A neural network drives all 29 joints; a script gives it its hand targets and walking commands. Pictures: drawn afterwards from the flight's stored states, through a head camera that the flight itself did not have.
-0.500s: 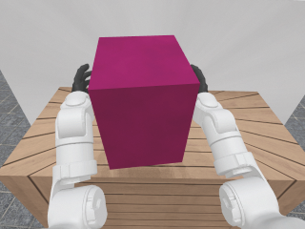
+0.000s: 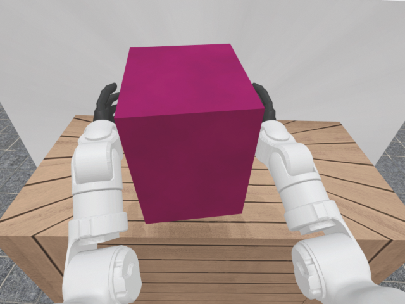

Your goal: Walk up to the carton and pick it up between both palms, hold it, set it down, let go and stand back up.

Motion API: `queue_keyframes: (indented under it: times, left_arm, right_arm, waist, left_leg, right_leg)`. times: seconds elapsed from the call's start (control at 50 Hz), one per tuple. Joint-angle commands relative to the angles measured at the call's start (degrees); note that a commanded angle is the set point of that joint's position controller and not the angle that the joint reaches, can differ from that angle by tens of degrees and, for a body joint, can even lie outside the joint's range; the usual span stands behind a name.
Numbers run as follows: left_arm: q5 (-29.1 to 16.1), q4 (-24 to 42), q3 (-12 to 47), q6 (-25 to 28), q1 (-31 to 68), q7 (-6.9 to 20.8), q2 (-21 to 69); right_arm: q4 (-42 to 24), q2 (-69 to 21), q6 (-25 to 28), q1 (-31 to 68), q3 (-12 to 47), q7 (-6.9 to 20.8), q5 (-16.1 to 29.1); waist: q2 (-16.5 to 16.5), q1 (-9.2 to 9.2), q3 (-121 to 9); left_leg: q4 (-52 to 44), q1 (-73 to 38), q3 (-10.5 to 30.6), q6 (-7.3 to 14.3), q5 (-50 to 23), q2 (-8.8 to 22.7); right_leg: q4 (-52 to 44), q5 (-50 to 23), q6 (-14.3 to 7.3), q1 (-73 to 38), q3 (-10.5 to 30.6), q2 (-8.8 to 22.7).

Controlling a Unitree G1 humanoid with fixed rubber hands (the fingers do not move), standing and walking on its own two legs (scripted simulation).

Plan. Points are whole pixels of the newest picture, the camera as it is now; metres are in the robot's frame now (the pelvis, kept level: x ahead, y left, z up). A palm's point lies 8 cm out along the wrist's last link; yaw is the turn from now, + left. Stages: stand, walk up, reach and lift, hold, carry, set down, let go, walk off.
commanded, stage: hold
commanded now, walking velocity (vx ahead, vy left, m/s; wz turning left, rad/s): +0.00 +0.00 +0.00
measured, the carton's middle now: (187, 133) +0.39 +0.01 +0.19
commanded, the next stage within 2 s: none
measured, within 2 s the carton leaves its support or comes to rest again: neither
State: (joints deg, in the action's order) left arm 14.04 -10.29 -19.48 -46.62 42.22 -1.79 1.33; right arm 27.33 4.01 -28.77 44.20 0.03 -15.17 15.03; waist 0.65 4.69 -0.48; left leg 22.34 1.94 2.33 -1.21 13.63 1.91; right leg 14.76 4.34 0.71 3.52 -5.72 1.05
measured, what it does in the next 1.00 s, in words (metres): stands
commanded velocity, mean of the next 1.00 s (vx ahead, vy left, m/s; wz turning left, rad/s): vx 0.00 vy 0.00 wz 0.00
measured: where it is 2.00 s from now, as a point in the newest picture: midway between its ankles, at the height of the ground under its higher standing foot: outside the picture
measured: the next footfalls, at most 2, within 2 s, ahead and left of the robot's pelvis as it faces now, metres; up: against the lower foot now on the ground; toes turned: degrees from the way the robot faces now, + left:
none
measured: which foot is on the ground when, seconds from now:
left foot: down 0.00-1.00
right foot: down 0.00-1.00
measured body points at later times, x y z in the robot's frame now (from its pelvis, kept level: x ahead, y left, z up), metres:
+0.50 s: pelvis +0.00 +0.01 +0.00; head -0.05 +0.03 +0.45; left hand +0.38 +0.16 +0.22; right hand +0.38 -0.13 +0.22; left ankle -0.01 +0.13 -0.75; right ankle +0.05 -0.13 -0.75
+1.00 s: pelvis +0.00 +0.00 +0.00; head -0.05 +0.00 +0.45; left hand +0.39 +0.14 +0.22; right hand +0.38 -0.15 +0.21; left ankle -0.01 +0.13 -0.75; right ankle +0.05 -0.13 -0.75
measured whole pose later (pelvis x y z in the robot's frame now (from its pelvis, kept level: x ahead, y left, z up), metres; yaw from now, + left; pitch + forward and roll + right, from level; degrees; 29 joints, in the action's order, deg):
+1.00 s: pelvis +0.00 +0.00 +0.00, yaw +0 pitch -6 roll -1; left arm 13.7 -12.9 -20.1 -46.0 43.8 -2.4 1.4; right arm 29.0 4.5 -28.9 45.4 -0.1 -14.8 14.4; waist -0.2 4.3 -0.8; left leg 22.1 2.9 2.0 -1.4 13.2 2.1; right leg 15.5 4.3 0.4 5.1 -5.3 0.8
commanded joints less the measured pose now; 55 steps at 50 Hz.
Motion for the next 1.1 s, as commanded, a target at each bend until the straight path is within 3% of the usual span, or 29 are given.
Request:
queue_keyframes:
  times: [0.0,0.02,0.04,0.08,0.1,0.16,0.2,0.22,0.28,0.36,0.4,0.42,0.44,0.56,0.58,0.62,0.64,0.68,0.72,0.76,0.78,0.8,0.86,0.88,0.94,0.98,1.0,1.04,1.08]
  left_arm:
    - [-8.52,5.86,31.59,3.32,42.42,8.39,33.93]
    - [-9.04,6.26,32.3,3.16,42.37,8.67,34.66]
    - [-9.99,9.03,34.33,3.52,42.04,8.62,35.61]
    - [-10.73,12.23,35.05,3.7,42.0,8.23,35.55]
    - [-9.7,10.41,34.97,3.11,39.93,8.12,35.8]
    - [-8.09,9.92,31.45,2.82,41.3,8.43,33.44]
    - [-8.6,10.26,32.68,2.8,40.43,8.57,34.94]
    - [-9.96,12.15,34.4,2.86,41.08,8.48,35.71]
    - [-9.05,11.62,33.96,2.84,41.59,8.02,35.13]
    - [-9.46,10.46,33.98,2.4,39.11,8.13,35.14]
    - [-9.18,10.22,34.4,2.62,39.75,8.31,35.66]
    - [-8.83,9.41,34.37,2.54,40.32,8.59,35.67]
    - [-9.08,10.48,35.36,2.59,40.96,8.48,37.2]
    - [-9.91,7.33,35.02,3.27,40.57,7.97,37.44]
    - [-9.45,5.37,34.36,3.58,41.69,8.17,36.96]
    - [-10.44,7.17,35.49,3.81,42.16,7.9,37.96]
    - [-10.15,4.55,35.21,4.0,43.02,7.64,37.52]
    - [-10.36,6.87,33.77,4.89,46.39,7.23,36.72]
    - [-9.35,3.18,31.61,4.94,44.87,7.05,35.8]
    - [-10.43,5.18,32.38,5.18,44.82,6.88,35.84]
    - [-10.04,3.81,32.0,5.08,44.78,7.15,35.6]
    - [-9.63,3.06,30.43,5.2,46.25,7.4,34.5]
    - [-8.84,2.36,29.98,4.83,45.98,8.04,34.85]
    - [-9.4,3.43,30.7,5.01,45.87,8.0,35.41]
    - [-9.88,4.26,30.97,5.14,45.57,7.97,34.22]
    - [-9.49,3.46,29.45,4.87,44.06,8.19,34.2]
    - [-9.32,3.5,29.28,4.65,44.1,8.43,33.18]
    - [-8.85,4.62,29.38,4.11,44.02,8.77,32.48]
    - [-9.52,7.29,29.46,4.08,43.35,8.77,32.39]
  right_arm:
    - [-19.9,-40.13,3.16,53.44,20.64,4.81,7.16]
    - [-21.23,-41.05,3.27,53.54,20.75,4.89,6.94]
    - [-23.77,-40.66,3.63,53.56,22.02,5.0,7.87]
    - [-26.17,-40.17,4.14,53.9,24.0,4.69,8.93]
    - [-24.71,-40.03,3.73,51.93,22.99,4.59,9.02]
    - [-21.67,-38.91,2.73,51.63,22.53,4.83,8.2]
    - [-22.78,-39.88,3.19,52.49,22.38,5.11,8.01]
    - [-24.84,-40.51,3.87,53.27,23.33,5.32,8.72]
    - [-22.8,-39.13,3.97,52.42,22.5,5.58,8.67]
    - [-22.39,-39.58,3.78,51.0,22.42,5.42,7.75]
    - [-22.85,-39.03,3.77,51.28,22.27,5.31,7.46]
    - [-20.82,-39.59,3.41,50.88,21.45,5.31,6.62]
    - [-23.28,-39.62,3.95,51.57,21.92,5.49,6.68]
    - [-22.05,-39.73,4.41,53.77,20.98,6.09,6.57]
    - [-19.77,-39.8,4.15,53.22,20.07,6.1,6.34]
    - [-21.23,-39.71,4.8,54.13,21.1,6.39,6.35]
    - [-19.69,-40.6,4.55,55.45,20.24,6.61,6.05]
    - [-18.26,-40.56,4.7,56.26,20.13,7.47,5.96]
    - [-16.2,-40.39,4.19,55.57,19.29,7.56,5.76]
    - [-18.11,-42.03,4.71,56.06,20.77,7.21,6.62]
    - [-17.23,-41.08,4.57,55.75,20.77,6.89,6.59]
    - [-16.65,-41.92,4.47,57.4,19.89,6.62,5.99]
    - [-15.85,-42.12,4.1,56.88,19.98,6.35,6.15]
    - [-18.94,-42.84,4.52,57.62,21.6,6.41,6.93]
    - [-20.2,-42.54,3.97,56.02,21.98,5.39,7.55]
    - [-21.02,-42.71,3.2,56.72,21.56,5.0,7.86]
    - [-20.21,-42.88,2.86,55.81,21.09,4.66,8.05]
    - [-20.52,-41.35,2.46,55.23,21.04,4.36,7.75]
    - [-23.61,-42.28,2.41,55.93,22.78,4.2,9.38]
  waist:
    - [-2.54,0.97,-23.37]
    - [-2.69,1.47,-25.49]
    - [-3.27,1.75,-28.49]
    - [-3.13,0.64,-31.79]
    - [-3.73,1.74,-28.27]
    - [-1.97,0.85,-24.32]
    - [-3.92,0.45,-25.64]
    - [-4.93,0.43,-27.74]
    - [-5.46,0.9,-26.31]
    - [-3.06,1.46,-26.28]
    - [-4.26,1.0,-26.17]
    - [-5.06,1.67,-23.75]
    - [-5.67,1.69,-24.77]
    - [-4.73,2.14,-24.75]
    - [-4.79,1.71,-22.52]
    - [-5.89,0.99,-25.74]
    - [-4.52,1.34,-23.96]
    - [-5.09,0.27,-26.43]
    - [-3.45,-0.02,-23.93]
    - [-2.02,-0.09,-27.32]
    - [-2.51,-0.6,-25.57]
    - [-0.62,-0.52,-25.63]
    - [-2.14,-1.12,-25.65]
    - [-2.38,-1.12,-27.96]
    - [-2.11,-0.2,-28.54]
    - [-0.2,-0.52,-27.75]
    - [-1.64,-0.37,-27.55]
    - [-1.03,0.25,-27.85]
    - [0.19,-0.46,-29.85]
  left_leg:
    - [-4.14,6.12,-2.38,-1.22,-14.79,-5.85]
    - [-3.97,6.11,-2.18,-1.52,-14.84,-5.72]
    - [-3.1,4.12,-1.9,-2.02,-19.38,-5.64]
    - [-0.95,1.73,-1.49,-3.02,-25.3,-5.4]
    - [-0.69,1.28,-1.82,-3.29,-25.19,-5.58]
    - [-3.29,4.13,-1.57,-1.84,-18.99,-5.43]
    - [-3.44,5.36,-1.94,-2.55,-18.08,-5.05]
    - [-2.54,3.8,-2.11,-2.98,-21.32,-5.05]
    - [-1.31,1.81,-1.73,-3.67,-23.5,-4.66]
    - [-1.95,2.5,-2.21,-3.11,-21.33,-4.99]
    - [-1.74,2.78,-2.11,-3.21,-21.17,-5.05]
    - [-2.96,3.69,-2.28,-3.12,-19.27,-5.5]
    - [-2.76,3.35,-1.74,-3.13,-20.57,-4.94]
    - [-3.17,4.29,-1.55,-2.8,-17.57,-4.6]
    - [-3.43,5.74,-1.91,-2.76,-15.26,-4.65]
    - [-3.99,6.12,-1.8,-2.56,-15.38,-4.55]
    - [-4.39,6.81,-1.9,-2.1,-13.48,-4.13]
    - [-4.74,6.53,-1.65,-1.51,-11.54,-4.0]
    - [-5.39,7.64,-1.96,-1.31,-10.4,-4.59]
    - [-4.25,6.64,-2.07,-1.4,-13.87,-4.89]
    - [-4.15,6.67,-2.23,-1.37,-13.35,-4.9]
    - [-4.48,6.71,-2.16,-0.5,-11.24,-5.71]
    - [-4.97,8.2,-2.59,-0.61,-9.61,-5.23]
    - [-4.77,7.37,-2.73,-0.6,-11.88,-5.37]
    - [-3.18,5.97,-2.61,-1.16,-15.62,-5.85]
    - [-2.91,6.22,-2.13,-0.81,-14.18,-6.08]
    - [-3.08,6.64,-2.35,-0.89,-12.76,-6.36]
    - [-2.94,5.9,-2.37,-0.91,-13.83,-6.04]
    - [-2.48,4.66,-2.14,-1.08,-16.26,-6.04]
  right_leg:
    - [2.15,-6.6,2.67,-18.33,2.31,-5.37]
    - [2.02,-7.38,2.52,-18.84,2.21,-5.42]
    - [2.88,-11.14,2.44,-20.41,2.15,-5.71]
    - [3.43,-15.56,2.22,-20.61,2.28,-6.06]
    - [3.26,-15.01,2.69,-19.23,2.32,-5.75]
    - [2.5,-9.13,2.3,-19.07,2.38,-5.75]
    - [2.56,-8.73,1.92,-19.32,2.2,-5.89]
    - [3.04,-10.46,1.83,-19.62,1.76,-5.81]
    - [3.08,-9.88,1.48,-17.01,1.8,-6.5]
    - [1.83,-10.09,1.72,-17.0,1.46,-6.29]
    - [2.32,-9.99,1.64,-17.7,1.91,-5.92]
    - [2.03,-7.24,1.53,-17.46,2.21,-5.51]
    - [2.3,-7.5,1.5,-16.92,1.66,-6.33]
    - [2.38,-6.12,1.41,-16.11,1.98,-5.91]
    - [1.9,-4.04,1.57,-15.71,1.98,-5.93]
    - [2.43,-3.92,1.24,-16.66,2.11,-5.83]
    - [2.52,-2.57,1.27,-15.95,1.32,-6.06]
    - [2.11,-1.2,0.73,-16.21,1.59,-5.91]
    - [1.56,-1.03,1.72,-15.7,2.01,-5.16]
    - [2.39,-4.04,1.85,-17.22,2.14,-5.7]
    - [2.18,-3.92,2.01,-17.0,2.21,-5.46]
    - [1.93,-2.52,2.39,-16.23,3.09,-5.06]
    - [2.01,-1.87,2.24,-17.4,2.9,-5.24]
    - [2.8,-4.58,2.53,-18.37,2.75,-5.46]
    - [2.76,-8.41,2.93,-18.97,2.72,-5.16]
    - [2.22,-8.18,3.47,-17.8,2.99,-5.29]
    - [2.27,-8.08,3.49,-18.3,3.23,-4.95]
    - [2.86,-8.8,3.29,-18.22,2.94,-5.19]
    - [3.23,-11.98,3.57,-19.5,2.7,-5.44]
